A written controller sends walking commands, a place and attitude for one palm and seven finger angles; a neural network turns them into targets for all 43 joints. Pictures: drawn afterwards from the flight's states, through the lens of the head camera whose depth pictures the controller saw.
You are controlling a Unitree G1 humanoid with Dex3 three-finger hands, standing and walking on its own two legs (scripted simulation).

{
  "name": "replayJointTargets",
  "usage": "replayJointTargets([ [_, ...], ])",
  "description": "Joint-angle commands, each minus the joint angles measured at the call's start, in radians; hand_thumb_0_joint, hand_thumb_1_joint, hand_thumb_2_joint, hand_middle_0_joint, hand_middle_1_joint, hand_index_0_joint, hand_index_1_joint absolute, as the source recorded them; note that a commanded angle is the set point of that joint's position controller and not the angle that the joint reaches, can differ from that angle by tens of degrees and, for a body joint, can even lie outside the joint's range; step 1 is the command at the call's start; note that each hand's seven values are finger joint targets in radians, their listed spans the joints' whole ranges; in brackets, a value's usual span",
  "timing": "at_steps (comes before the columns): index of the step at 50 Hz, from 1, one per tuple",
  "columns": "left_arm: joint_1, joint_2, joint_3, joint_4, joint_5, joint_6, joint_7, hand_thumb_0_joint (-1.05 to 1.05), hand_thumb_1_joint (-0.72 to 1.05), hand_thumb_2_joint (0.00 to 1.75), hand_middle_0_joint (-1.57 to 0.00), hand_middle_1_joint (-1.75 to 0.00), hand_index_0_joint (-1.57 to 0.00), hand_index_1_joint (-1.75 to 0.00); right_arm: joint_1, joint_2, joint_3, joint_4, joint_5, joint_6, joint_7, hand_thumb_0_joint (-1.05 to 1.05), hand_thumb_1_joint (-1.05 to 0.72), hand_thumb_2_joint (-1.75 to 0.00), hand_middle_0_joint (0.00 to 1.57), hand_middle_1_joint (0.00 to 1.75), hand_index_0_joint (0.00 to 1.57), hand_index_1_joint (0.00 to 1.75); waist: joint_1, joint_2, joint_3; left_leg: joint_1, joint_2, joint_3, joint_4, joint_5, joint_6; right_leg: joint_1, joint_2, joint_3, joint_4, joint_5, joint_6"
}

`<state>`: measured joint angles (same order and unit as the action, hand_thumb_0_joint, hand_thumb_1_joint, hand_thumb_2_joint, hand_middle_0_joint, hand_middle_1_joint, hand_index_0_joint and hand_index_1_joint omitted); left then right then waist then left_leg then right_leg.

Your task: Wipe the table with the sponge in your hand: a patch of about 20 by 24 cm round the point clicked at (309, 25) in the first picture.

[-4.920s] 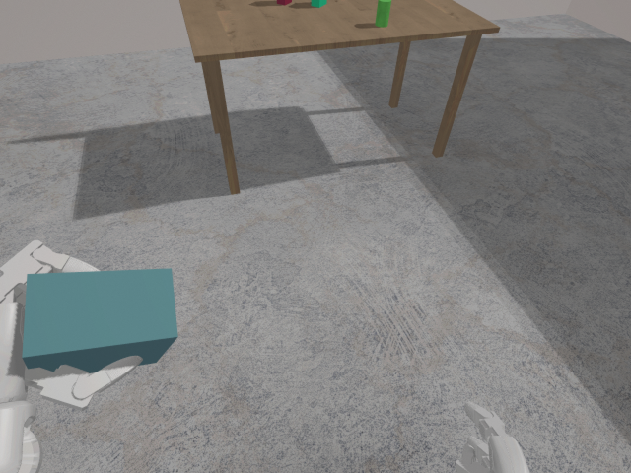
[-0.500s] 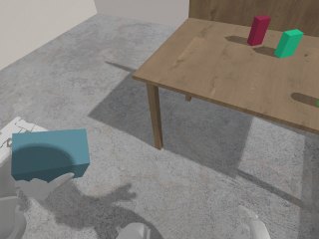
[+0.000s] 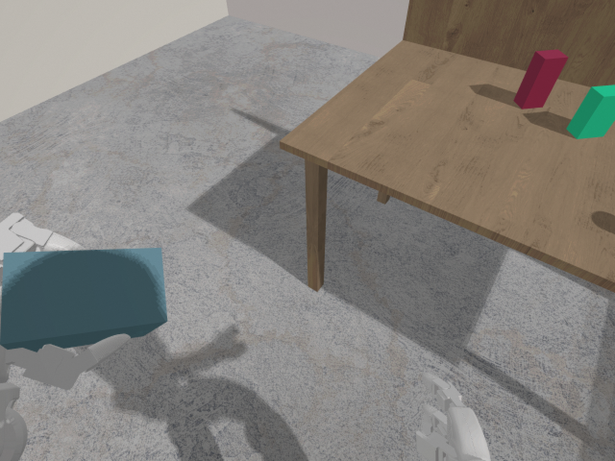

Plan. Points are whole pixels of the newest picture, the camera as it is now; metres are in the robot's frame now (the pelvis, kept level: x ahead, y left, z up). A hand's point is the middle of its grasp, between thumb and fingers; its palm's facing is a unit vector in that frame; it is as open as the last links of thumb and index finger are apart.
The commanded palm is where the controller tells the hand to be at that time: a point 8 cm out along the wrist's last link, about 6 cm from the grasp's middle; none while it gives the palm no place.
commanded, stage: turn to face it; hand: left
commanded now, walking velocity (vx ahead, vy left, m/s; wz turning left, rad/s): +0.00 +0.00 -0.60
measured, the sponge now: (108, 300) +0.21 +0.22 +0.17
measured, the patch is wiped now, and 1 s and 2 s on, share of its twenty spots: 0.00 0.00 0.00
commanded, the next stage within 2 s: take the last steps up to it in 1.44 s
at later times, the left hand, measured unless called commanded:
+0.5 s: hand (166, 307) +0.21 +0.15 +0.18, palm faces +0.15 -0.89 -0.43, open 10.5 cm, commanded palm +0.17 +0.21 +0.19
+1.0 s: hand (317, 371) +0.16 +0.02 +0.19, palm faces -0.16 -0.85 -0.51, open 10.5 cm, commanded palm +0.15 +0.08 +0.19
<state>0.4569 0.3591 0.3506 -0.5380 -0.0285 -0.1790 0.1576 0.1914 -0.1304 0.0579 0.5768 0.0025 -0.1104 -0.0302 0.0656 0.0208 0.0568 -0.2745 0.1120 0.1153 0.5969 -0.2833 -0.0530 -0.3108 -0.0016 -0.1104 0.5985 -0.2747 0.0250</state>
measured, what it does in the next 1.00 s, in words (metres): walks backwards, turning right: left foot, then right foot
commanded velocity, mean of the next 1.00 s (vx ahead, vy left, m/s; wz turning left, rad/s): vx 0.00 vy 0.00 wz -0.59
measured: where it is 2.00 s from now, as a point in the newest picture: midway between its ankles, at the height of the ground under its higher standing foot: outside the picture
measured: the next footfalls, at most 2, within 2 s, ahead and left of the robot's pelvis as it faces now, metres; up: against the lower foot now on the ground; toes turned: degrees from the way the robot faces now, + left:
left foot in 0.44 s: -0.01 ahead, +0.12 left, +0.00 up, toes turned -11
right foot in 0.68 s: -0.04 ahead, -0.17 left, +0.00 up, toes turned -28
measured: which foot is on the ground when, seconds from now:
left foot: down 0.00-0.02, up 0.04-0.42, down 0.44-0.70, up 0.72-1.00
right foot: down 0.00-0.46, up 0.48-0.66, down 0.68-1.00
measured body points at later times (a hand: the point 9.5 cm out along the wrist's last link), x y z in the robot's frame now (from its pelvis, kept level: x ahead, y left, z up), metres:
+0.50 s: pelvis -0.07 -0.02 +0.00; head -0.04 -0.02 +0.45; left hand +0.19 +0.20 +0.21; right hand +0.03 -0.31 -0.07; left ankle -0.05 +0.13 -0.73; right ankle +0.02 -0.08 -0.71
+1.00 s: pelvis -0.14 -0.05 +0.01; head -0.12 -0.09 +0.45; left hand +0.17 +0.06 +0.22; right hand -0.14 -0.36 -0.09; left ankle -0.07 +0.08 -0.69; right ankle -0.08 -0.15 -0.73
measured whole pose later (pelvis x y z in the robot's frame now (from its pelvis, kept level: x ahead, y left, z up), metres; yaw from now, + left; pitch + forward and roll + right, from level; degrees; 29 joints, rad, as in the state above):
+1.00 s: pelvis -0.14 -0.05 +0.01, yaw -35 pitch +1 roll +3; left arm 0.55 0.42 0.40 -0.58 -0.06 -0.20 0.14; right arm 0.17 -0.25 -0.02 0.56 0.00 0.06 -0.02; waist 0.00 -0.03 0.07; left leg -0.39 0.02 0.04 0.84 -0.47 -0.08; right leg -0.41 0.10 0.07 0.47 -0.07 -0.11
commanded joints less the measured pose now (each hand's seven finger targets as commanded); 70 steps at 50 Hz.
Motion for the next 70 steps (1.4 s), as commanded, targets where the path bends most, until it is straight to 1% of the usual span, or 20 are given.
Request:
replayJointTargets([
  [1, -0.191, 0.184, 0.100, -0.081, -0.008, -0.035, 0.007, 0.00, 0.10, 1.30, -1.20, -1.60, -1.20, -1.60, -0.058, -0.151, -0.088, -0.144, 0.008, -0.038, -0.016, 0.00, -0.90, -0.90, 0.20, 0.30, 0.20, 0.30, -0.056, -0.316, -0.127, -0.147, -0.054, 0.001, 0.246, -0.264, -0.008, 0.052, -0.288, 0.520, -0.294, 0.249, -0.126],
  [2, -0.186, 0.183, 0.100, -0.089, -0.016, -0.029, 0.007, 0.00, 0.10, 1.30, -1.20, -1.60, -1.20, -1.60, -0.077, -0.170, -0.100, -0.142, 0.004, -0.032, -0.012, 0.00, -0.90, -0.90, 0.20, 0.30, 0.20, 0.30, -0.039, -0.340, -0.124, -0.166, -0.075, -0.079, 0.433, -0.291, -0.008, 0.020, -0.337, 0.635, -0.383, 0.180, -0.161],
  [4, -0.140, 0.175, 0.116, -0.106, -0.018, -0.043, 0.008, 0.00, 0.10, 1.30, -1.20, -1.60, -1.20, -1.60, -0.111, -0.133, -0.067, -0.131, -0.005, -0.009, -0.007, 0.00, -0.90, -0.90, 0.20, 0.30, 0.20, 0.30, -0.045, -0.156, -0.172, -0.259, -0.055, -0.152, 0.546, -0.189, -0.025, 0.139, -0.294, 0.544, -0.294, 0.268, -0.187],
  [7, -0.072, 0.185, 0.132, -0.167, -0.025, -0.067, 0.011, 0.00, 0.10, 1.30, -1.20, -1.60, -1.20, -1.60, -0.113, -0.138, -0.063, -0.137, -0.005, 0.025, -0.014, 0.00, -0.90, -0.90, 0.20, 0.30, 0.20, 0.30, -0.042, -0.132, -0.228, -0.203, -0.069, -0.112, 0.431, -0.157, -0.025, 0.183, -0.223, 0.401, -0.257, 0.343, -0.165],
  [19, -0.035, 0.188, 0.123, -0.204, -0.031, -0.060, 0.005, 0.00, 0.10, 1.30, -1.20, -1.60, -1.20, -1.60, -0.082, -0.191, -0.095, -0.205, 0.015, 0.106, 0.006, 0.00, -0.90, -0.90, 0.20, 0.30, 0.20, 0.30, -0.038, -0.099, -0.252, 0.086, -0.094, -0.071, -0.146, -0.122, 0.023, 0.077, -0.148, 0.508, -0.334, 0.013, -0.124],
  [21, -0.060, 0.199, 0.122, -0.221, -0.028, -0.072, -0.004, 0.00, 0.10, 1.30, -1.20, -1.60, -1.20, -1.60, -0.059, -0.212, -0.105, -0.213, 0.010, 0.106, 0.003, 0.00, -0.90, -0.90, 0.20, 0.30, 0.20, 0.30, -0.049, -0.013, -0.224, 0.182, 0.002, -0.129, -0.266, -0.128, 0.070, -0.033, -0.074, 0.470, -0.250, -0.061, -0.070],
  [24, -0.101, 0.246, 0.170, -0.270, -0.005, -0.084, -0.006, 0.00, 0.10, 1.30, -1.20, -1.60, -1.20, -1.60, -0.094, -0.189, -0.105, -0.233, 0.012, 0.073, -0.006, 0.00, -0.90, -0.90, 0.20, 0.30, 0.20, 0.30, -0.022, 0.266, -0.131, 0.002, 0.346, -0.365, -0.420, -0.168, 0.226, -0.180, 0.065, 0.196, 0.408, -0.175, 0.009],
  [27, -0.040, 0.147, 0.089, -0.179, -0.004, -0.067, -0.013, 0.00, 0.10, 1.30, -1.20, -1.60, -1.20, -1.60, -0.056, -0.202, -0.113, -0.198, 0.017, 0.049, 0.001, 0.00, -0.90, -0.90, 0.20, 0.30, 0.20, 0.30, -0.029, 0.193, -0.023, 0.049, 0.267, -0.097, -0.272, 0.233, 0.172, -0.251, -0.009, 0.113, 0.397, -0.171, 0.024],
  [32, -0.162, 0.149, 0.069, -0.178, 0.007, -0.059, -0.008, 0.00, 0.10, 1.30, -1.20, -1.60, -1.20, -1.60, -0.021, -0.228, -0.111, -0.178, 0.014, 0.003, 0.015, 0.00, -0.90, -0.90, 0.20, 0.30, 0.20, 0.30, -0.056, 0.195, -0.076, 0.091, 0.213, 0.010, -0.067, 0.444, 0.066, 0.047, 0.041, -0.031, -0.035, -0.015, 0.031],
  [34, -0.165, 0.193, 0.103, -0.145, 0.017, -0.056, -0.004, 0.00, 0.10, 1.30, -1.20, -1.60, -1.20, -1.60, -0.029, -0.214, -0.109, -0.178, 0.017, 0.002, 0.020, 0.00, -0.90, -0.90, 0.20, 0.30, 0.20, 0.30, -0.050, 0.071, -0.110, -0.021, 0.150, 0.039, 0.156, 0.261, 0.023, 0.207, -0.050, 0.083, -0.157, 0.207, -0.026],
  [35, -0.149, 0.233, 0.144, -0.151, 0.009, -0.066, 0.006, 0.00, 0.10, 1.30, -1.20, -1.60, -1.20, -1.60, -0.054, -0.179, -0.096, -0.196, 0.018, 0.005, 0.018, 0.00, -0.90, -0.90, 0.20, 0.30, 0.20, 0.30, -0.038, -0.162, -0.132, -0.193, 0.031, 0.051, 0.355, -0.110, -0.020, 0.294, -0.221, 0.374, -0.172, 0.569, -0.126],
  [36, -0.088, 0.253, 0.188, -0.143, -0.018, -0.060, 0.013, 0.00, 0.10, 1.30, -1.20, -1.60, -1.20, -1.60, -0.068, -0.182, -0.110, -0.207, 0.024, 0.015, 0.017, 0.00, -0.90, -0.90, 0.20, 0.30, 0.20, 0.30, -0.020, -0.317, -0.210, -0.241, -0.034, -0.064, 0.527, -0.338, -0.029, 0.241, -0.322, 0.605, -0.252, 0.542, -0.171],
  [39, 0.051, 0.241, 0.223, -0.224, -0.039, -0.074, 0.014, 0.00, 0.10, 1.30, -1.20, -1.60, -1.20, -1.60, -0.092, -0.148, -0.072, -0.175, 0.001, 0.078, 0.028, 0.00, -0.90, -0.90, 0.20, 0.30, 0.20, 0.30, -0.036, -0.080, -0.259, -0.281, -0.014, -0.172, 0.603, -0.199, -0.040, 0.255, -0.265, 0.508, -0.221, 0.264, -0.199],
  [53, -0.017, 0.181, 0.119, -0.192, -0.023, -0.050, 0.003, 0.00, 0.10, 1.30, -1.20, -1.60, -1.20, -1.60, -0.075, -0.197, -0.097, -0.187, 0.008, 0.139, 0.015, 0.00, -0.90, -0.90, 0.20, 0.30, 0.20, 0.30, -0.043, -0.138, -0.215, 0.092, -0.113, -0.059, -0.069, -0.191, 0.022, -0.026, -0.146, 0.538, -0.404, -0.142, -0.124],
  [55, -0.075, 0.198, 0.112, -0.236, -0.021, -0.069, -0.007, 0.00, 0.10, 1.30, -1.20, -1.60, -1.20, -1.60, -0.056, -0.211, -0.103, -0.195, 0.003, 0.126, 0.009, 0.00, -0.90, -0.90, 0.20, 0.30, 0.20, 0.30, -0.061, -0.023, -0.197, 0.233, -0.036, -0.098, -0.248, -0.168, 0.070, -0.137, -0.066, 0.471, -0.291, -0.163, -0.070],
  [57, -0.081, 0.211, 0.146, -0.238, -0.008, -0.083, -0.012, 0.00, 0.10, 1.30, -1.20, -1.60, -1.20, -1.60, -0.093, -0.219, -0.108, -0.205, -0.006, 0.101, -0.002, 0.00, -0.90, -0.90, 0.20, 0.30, 0.20, 0.30, -0.042, 0.291, -0.119, 0.131, 0.296, -0.385, -0.417, -0.270, 0.219, -0.278, 0.084, 0.223, 0.215, -0.151, 0.006],
  [60, -0.041, 0.185, 0.140, -0.175, 0.008, -0.075, -0.016, 0.00, 0.10, 1.30, -1.20, -1.60, -1.20, -1.60, -0.087, -0.192, -0.123, -0.198, 0.009, 0.061, 0.002, 0.00, -0.90, -0.90, 0.20, 0.30, 0.20, 0.30, -0.037, 0.197, -0.016, -0.102, 0.302, -0.206, -0.365, -0.121, 0.232, -0.245, 0.011, 0.165, 0.644, -0.156, 0.023],
  [67, -0.149, 0.155, 0.080, -0.185, 0.009, -0.073, 0.000, 0.00, 0.10, 1.30, -1.20, -1.60, -1.20, -1.60, -0.029, -0.220, -0.116, -0.157, 0.019, -0.020, 0.012, 0.00, -0.90, -0.90, 0.20, 0.30, 0.20, 0.30, -0.057, 0.190, -0.113, 0.062, 0.183, -0.005, -0.034, 0.317, 0.069, 0.100, 0.038, -0.040, -0.113, 0.029, 0.032],
  [68, -0.168, 0.176, 0.099, -0.172, 0.014, -0.078, 0.002, 0.00, 0.10, 1.30, -1.20, -1.60, -1.20, -1.60, -0.026, -0.209, -0.114, -0.151, 0.019, -0.024, 0.014, 0.00, -0.90, -0.90, 0.20, 0.30, 0.20, 0.30, -0.061, 0.106, -0.130, 0.014, 0.146, 0.007, 0.070, 0.237, 0.043, 0.179, -0.017, 0.015, -0.189, 0.142, 0.007],
  [70, -0.099, 0.241, 0.167, -0.126, 0.007, -0.078, 0.014, 0.00, 0.10, 1.30, -1.20, -1.60, -1.20, -1.60, -0.074, -0.161, -0.098, -0.170, 0.020, -0.020, 0.014, 0.00, -0.90, -0.90, 0.20, 0.30, 0.20, 0.30, -0.037, -0.303, -0.172, -0.276, -0.037, -0.011, 0.450, -0.327, -0.018, 0.271, -0.324, 0.480, -0.224, 0.651, -0.167],
])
